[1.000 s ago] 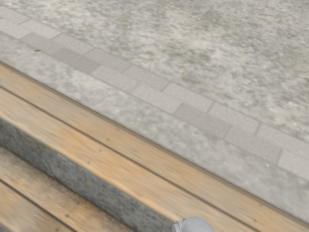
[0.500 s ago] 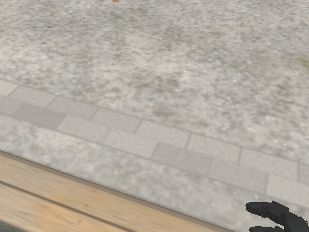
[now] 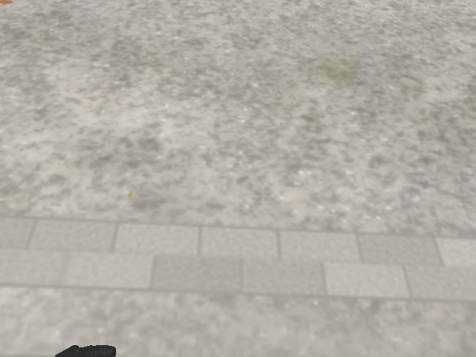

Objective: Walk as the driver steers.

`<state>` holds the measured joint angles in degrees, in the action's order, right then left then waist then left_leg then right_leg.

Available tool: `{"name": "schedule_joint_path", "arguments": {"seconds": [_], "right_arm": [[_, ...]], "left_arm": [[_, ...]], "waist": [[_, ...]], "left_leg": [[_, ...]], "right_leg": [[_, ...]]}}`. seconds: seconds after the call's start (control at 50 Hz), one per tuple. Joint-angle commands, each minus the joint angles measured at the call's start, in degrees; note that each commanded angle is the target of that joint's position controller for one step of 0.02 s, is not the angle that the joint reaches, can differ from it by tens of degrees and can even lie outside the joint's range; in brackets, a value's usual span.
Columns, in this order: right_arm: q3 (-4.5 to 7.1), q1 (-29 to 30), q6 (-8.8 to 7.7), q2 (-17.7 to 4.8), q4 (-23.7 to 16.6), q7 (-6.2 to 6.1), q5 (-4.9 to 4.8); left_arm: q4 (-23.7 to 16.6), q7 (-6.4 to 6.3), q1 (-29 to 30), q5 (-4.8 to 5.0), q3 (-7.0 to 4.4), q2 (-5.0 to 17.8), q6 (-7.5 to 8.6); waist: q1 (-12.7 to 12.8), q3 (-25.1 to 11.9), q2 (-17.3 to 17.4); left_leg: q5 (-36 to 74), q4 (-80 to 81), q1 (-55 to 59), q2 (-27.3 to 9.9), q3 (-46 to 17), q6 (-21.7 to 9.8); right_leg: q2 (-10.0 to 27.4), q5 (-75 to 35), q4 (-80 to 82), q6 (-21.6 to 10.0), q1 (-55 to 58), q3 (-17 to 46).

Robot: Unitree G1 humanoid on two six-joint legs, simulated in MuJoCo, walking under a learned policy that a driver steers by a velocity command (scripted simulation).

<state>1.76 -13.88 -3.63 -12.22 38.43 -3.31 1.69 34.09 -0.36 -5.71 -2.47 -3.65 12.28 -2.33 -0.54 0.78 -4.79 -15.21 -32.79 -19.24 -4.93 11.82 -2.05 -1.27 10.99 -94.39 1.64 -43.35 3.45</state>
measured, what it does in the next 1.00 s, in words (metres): climbs, turning right: right foot, then left foot 0.20 m higher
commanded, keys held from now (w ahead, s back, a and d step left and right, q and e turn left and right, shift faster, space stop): e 0.12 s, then w+e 0.10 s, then w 0.78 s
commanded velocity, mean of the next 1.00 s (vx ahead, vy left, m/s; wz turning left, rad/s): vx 0.32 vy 0.00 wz -0.27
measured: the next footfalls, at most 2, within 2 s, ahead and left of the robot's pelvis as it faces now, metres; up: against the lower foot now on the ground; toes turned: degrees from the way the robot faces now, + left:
right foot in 0.24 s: +0.05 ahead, -0.14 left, +0.00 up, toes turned -14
left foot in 0.66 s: +0.35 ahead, +0.00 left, +0.21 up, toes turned -9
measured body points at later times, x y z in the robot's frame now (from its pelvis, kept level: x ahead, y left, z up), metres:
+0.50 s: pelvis +0.10 -0.05 +0.01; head +0.10 -0.08 +0.46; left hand +0.09 +0.20 -0.11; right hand +0.32 -0.26 -0.04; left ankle +0.14 +0.06 -0.34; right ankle +0.01 -0.13 -0.73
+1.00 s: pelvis +0.35 -0.05 +0.21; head +0.35 -0.04 +0.66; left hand +0.61 +0.07 +0.13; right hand +0.28 -0.27 +0.07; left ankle +0.31 +0.01 -0.53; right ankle +0.47 -0.22 -0.40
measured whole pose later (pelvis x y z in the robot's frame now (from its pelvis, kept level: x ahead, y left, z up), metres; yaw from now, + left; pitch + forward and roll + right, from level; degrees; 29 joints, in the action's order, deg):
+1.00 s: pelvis +0.35 -0.05 +0.21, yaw -15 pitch +2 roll +0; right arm 2.8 -25.8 -7.3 -9.5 54.3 0.3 0.1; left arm 36.5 1.7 -5.0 -1.3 -0.8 6.6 3.2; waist -2.2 -3.5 -0.8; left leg -20.0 -27.3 -9.9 3.4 7.8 -6.0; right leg 3.4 -4.4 -70.1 -4.7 -53.5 -0.3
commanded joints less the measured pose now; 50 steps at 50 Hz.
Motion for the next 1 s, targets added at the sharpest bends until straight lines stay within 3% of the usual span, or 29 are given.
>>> {"name": "schedule_joint_path", "arguments": {"seconds": [0.02, 0.06, 0.12, 0.18, 0.22, 0.24, 0.26, 0.28, 0.3, 0.34, 0.36, 0.4, 0.46, 0.5, 0.54, 0.58, 0.6, 0.64, 0.66, 0.68, 0.7, 0.72, 0.74, 0.78, 0.82, 0.84, 0.88, 0.94, 1.0], "right_arm": [[1.87, 0.5, -1.22, -6.8, -2.5, 0.01, 0.23], [1.77, 4.5, -0.95, -6.8, -3.5, -0.06, 0.02], [2.52, 4.5, -0.53, -9.0, -4.3, 0.09, 0.8], [3.23, 0.3, 2.13, -10.4, -2.3, 0.71, 0.35], [2.97, -2.6, 3.6, -8.8, 0.1, 1.62, 0.02], [2.63, -0.4, 3.19, -7.6, -0.5, 1.97, -0.17], [1.2, 5.9, 2.31, -3.2, -6.0, 3.25, -1.22], [1.62, 11.2, 1.46, -4.0, -8.3, 3.72, -0.91], [1.58, 15.2, 1.02, -2.5, -7.7, 3.33, -0.36], [-0.37, 22.3, -1.03, 1.1, -9.2, 3.83, 0.24], [-1.6, 23.8, -1.05, 4.0, -10.9, 4.34, 0.95], [-1.53, 17.6, -0.65, 4.4, -8.7, 5.16, 0.66], [-3.01, 19.4, 0.94, 7.9, -11.2, 4.71, -0.08], [-4.24, 25.9, 2.66, 8.3, -15.4, 4.02, -0.99], [-4.82, 29.5, 4.23, 7.3, -18.1, 4.2, -2.05], [-4.86, 23.7, 4.57, 8.5, -15.2, 4.06, -2.45], [-4.31, 19.6, 4.89, 8.1, -12.6, 3.91, -2.46], [-2.04, 6.6, 6.49, 5.1, -8.5, 3.24, -2.13], [-0.74, 0.7, 6.05, 1.0, -7.7, 2.87, -1.23], [1.42, -6.9, 5.08, -4.8, -5.4, 2.35, 0.22], [3.62, -9.3, 4.92, -10.9, -3.1, 2.26, -0.23], [4.56, -2.5, 4.32, -11.2, -2.1, 2.52, -2.06], [3.56, 5.3, 2.7, -7.1, -0.9, 3.18, -2.68], [2.17, 6.5, -0.01, -0.5, 5.7, 3.38, -1.0], [0.4, 2.4, -1.2, 6.4, 11.2, 4.13, 0.69], [0.21, 0.7, -2.06, 6.5, 12.8, 4.32, 0.54], [0.68, 2.0, -3.06, 2.8, 11.7, 4.33, -0.53], [1.91, -4.4, -5.18, -3.3, 12.0, 3.9, -2.06], [2.38, -13.5, -5.36, -3.5, 11.5, 2.74, -1.75]], "left_arm": [[-5.5, -0.07, 2.7, 0.03, 0.62, 0.1, 0.04], [-5.0, 0.51, 3.0, 1.45, 0.91, 0.0, 0.58], [-6.0, -1.08, 1.8, 1.31, 0.92, -0.8, 0.51], [-4.9, -1.19, -1.0, 1.76, 0.46, 0.3, 1.43], [-0.8, -0.33, -6.3, 1.42, -1.02, 2.7, 2.9], [1.1, 0.36, -13.1, 1.24, -1.88, 3.6, 3.7], [0.0, -0.44, -16.0, 0.98, -3.63, 11.2, 3.43], [-0.1, -1.39, -20.1, 1.2, -4.48, 14.6, 3.16], [0.6, -1.08, -19.8, 0.47, -3.61, 12.9, 3.83], [4.7, -1.31, -22.2, -0.25, -2.66, 9.1, 4.9], [8.7, -1.14, -25.1, 0.04, -2.15, 6.7, 5.65], [12.5, 0.07, -25.0, 0.52, -0.03, -0.2, 7.17], [16.5, 1.0, -23.1, 0.66, 0.16, 0.9, 9.29], [19.2, 1.2, -22.2, 0.89, 0.41, 0.7, 9.79], [20.5, -0.84, -24.5, 2.58, 0.52, 1.8, 9.2], [17.9, -1.03, -20.0, 3.59, 0.69, 2.7, 8.99], [17.4, -1.31, -21.9, 4.38, 0.33, 5.2, 8.91], [17.2, -0.65, -25.0, 3.34, -1.97, 11.9, 10.22], [16.5, 0.88, -22.8, 3.53, -2.93, 14.0, 11.27], [14.7, 2.43, -20.9, 4.42, -2.72, 11.7, 12.44], [10.5, 4.82, -17.0, 3.76, -2.63, 7.1, 13.02], [7.4, 5.44, -14.1, 0.26, -2.43, 1.7, 13.11], [4.5, 4.65, -13.4, -1.14, -1.04, -3.5, 12.41], [1.1, 2.26, -9.3, -0.63, 0.95, -5.7, 10.96], [1.6, 0.65, -12.8, 0.86, 3.08, -9.2, 8.48], [1.6, 0.51, -12.9, 1.25, 3.35, -9.7, 7.11], [2.0, 0.11, -10.9, 1.59, 2.64, -5.3, 5.32], [0.7, 1.41, -3.2, 0.58, 1.13, -0.1, 5.15], [1.8, 3.01, 3.2, 1.84, 1.13, -1.2, 5.49]], "waist": [[0.6, -3.6, 11.0], [0.8, -5.4, 12.3], [0.4, -6.2, 16.2], [-1.6, -7.8, 15.4], [-0.8, -7.7, 4.5], [4.2, -7.7, 0.2], [6.4, -9.9, -15.2], [10.1, -12.2, -16.5], [10.2, -7.6, -10.5], [9.2, -0.1, -0.9], [7.8, 1.8, -0.2], [3.9, 0.4, 1.9], [0.2, 3.1, -0.1], [-0.7, 6.3, -1.2], [1.2, 7.1, -3.7], [-1.0, 2.7, 0.2], [-2.4, -3.7, 2.3], [-6.2, -14.9, -2.7], [-9.3, -19.9, -5.0], [-11.4, -22.7, 0.5], [-11.4, -21.3, 18.3], [-8.1, -17.9, 20.8], [-1.4, -11.1, 12.8], [3.8, 2.5, 0.1], [7.2, 4.4, 0.9], [7.3, 5.1, 3.4], [7.1, 6.7, 2.1], [3.6, 4.6, 3.2], [-2.4, 1.6, 6.3]], "left_leg": [[8.1, 13.9, 12.1, -14.0, -12.5, -10.7], [14.5, 13.8, 8.0, -12.5, -4.9, -8.7], [20.9, 12.2, 7.6, -15.7, -3.4, -8.5], [-0.9, 10.5, 9.1, -16.6, -4.1, -6.4], [-2.4, -5.0, 8.2, -12.0, 0.1, -3.9], [-2.9, -19.3, -3.6, -11.1, 0.4, -2.0], [-7.3, -37.6, -24.7, -4.1, 0.9, 4.0], [-11.6, -60.6, -35.2, 2.1, -4.3, 6.6], [-9.2, -80.4, -45.1, 0.9, -7.8, 6.1], [-1.9, -94.4, -60.7, -0.1, -9.3, 2.0], [-3.4, -98.3, -62.3, 0.7, -9.8, -0.1], [-4.6, -103.1, -63.2, 1.7, -10.9, -3.4], [-7.4, -108.2, -69.2, 1.4, -10.9, -5.5], [-6.1, -93.9, -63.0, -0.3, -6.6, -5.6], [-9.0, -76.9, -52.6, -1.4, -2.4, -6.5], [-11.0, -61.2, -27.3, -0.3, 1.4, -9.5], [-14.7, -55.8, -16.9, 3.6, 3.8, -9.5], [-26.0, -49.4, -9.8, 9.3, 2.3, -8.5], [-27.9, -39.8, -3.7, 11.0, -1.5, -9.1], [-37.6, -27.9, 4.3, 2.8, -20.9, -11.8], [-60.7, 3.2, 7.8, -5.2, -54.4, -16.6], [-68.1, 19.1, 4.2, -8.4, -74.7, -16.2], [-61.0, 18.4, -3.6, -11.5, -71.3, -13.4], [-39.3, 10.0, -16.8, -10.6, -50.8, -10.4], [-21.5, 7.3, -18.4, -7.0, -33.4, -6.9], [-17.7, 8.1, -17.0, -6.0, -28.6, -6.0], [-14.0, 12.6, -18.5, -2.9, -19.4, -6.3], [2.5, 20.7, -9.5, -1.8, -16.0, -6.6], [13.2, 23.8, 8.6, -2.5, -15.9, -6.4]], "right_leg": [[3.8, 0.4, 7.7, -0.7, -7.4, -0.8], [5.8, 4.4, 22.9, -1.8, 4.4, -4.6], [7.5, 10.7, 34.4, -3.9, 11.5, -6.0], [3.7, 11.0, 51.8, -5.7, 19.3, -11.8], [-1.7, 11.7, 62.3, -6.6, 27.0, -12.9], [2.6, 8.0, 66.2, -8.1, 37.6, -2.4], [14.9, -3.8, 72.9, -14.6, 47.8, 23.5], [23.1, 0.7, 85.2, -22.9, 48.6, 42.2], [23.8, 4.1, 85.7, -25.6, 49.2, 40.2], [18.6, 3.8, 80.6, -21.1, 53.3, 26.7], [15.5, -0.3, 78.6, -19.0, 50.9, 21.7], [14.5, 5.6, 77.7, -15.8, 48.5, 17.1], [17.2, 14.1, 82.7, -14.4, 39.4, 13.5], [14.5, 16.0, 91.2, -13.2, 28.2, 7.4], [14.0, 6.8, 104.5, -16.8, 25.9, 4.8], [12.9, -26.3, 104.5, -15.5, 21.7, -5.9], [13.0, -53.1, 97.0, -15.7, 25.3, -7.5], [17.4, -90.6, 76.9, -15.1, 40.5, -6.6], [17.1, -95.9, 63.8, -14.4, 43.8, -7.0], [13.4, -83.5, 45.2, -12.7, 33.9, -6.2], [-0.3, -32.0, 23.4, -10.6, 15.2, -1.5], [-6.4, -7.4, -6.1, -9.2, 1.9, 9.1], [-4.2, -9.9, -20.7, -9.1, -4.6, 12.2], [-0.6, -11.5, -23.7, -10.7, -9.7, 6.8], [-0.2, -9.4, -21.1, -10.4, -11.4, 7.9], [-0.4, -6.1, -19.0, -10.4, -13.6, 8.2], [0.9, -7.2, -1.3, -8.8, -9.7, 4.4], [4.9, -16.5, 20.5, -6.1, -4.9, -4.3], [5.5, -17.1, 37.7, -5.3, -5.0, -8.2]]}}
